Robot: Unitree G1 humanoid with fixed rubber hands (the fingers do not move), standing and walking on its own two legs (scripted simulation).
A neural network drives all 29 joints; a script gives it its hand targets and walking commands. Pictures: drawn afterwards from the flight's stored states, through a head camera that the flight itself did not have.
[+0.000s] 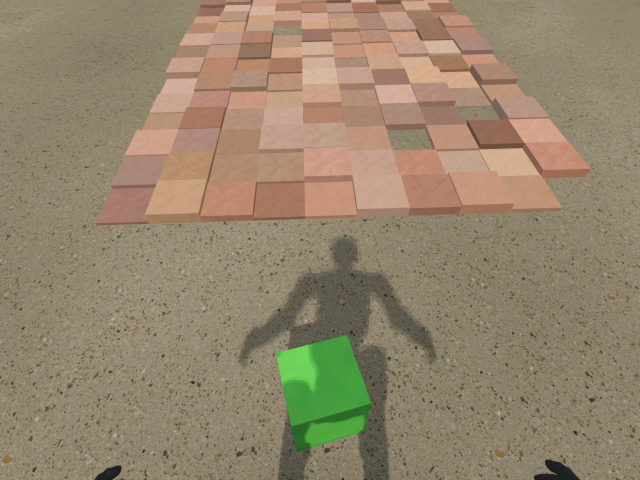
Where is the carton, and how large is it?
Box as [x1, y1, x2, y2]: [276, 335, 370, 451]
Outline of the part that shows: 346,335 276,353 296,451 363,431 370,401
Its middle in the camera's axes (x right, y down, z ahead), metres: +0.01 +0.44 +1.12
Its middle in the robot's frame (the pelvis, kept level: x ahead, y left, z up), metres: +0.46 +0.01 -0.66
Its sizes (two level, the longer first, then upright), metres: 0.210 0.200 0.250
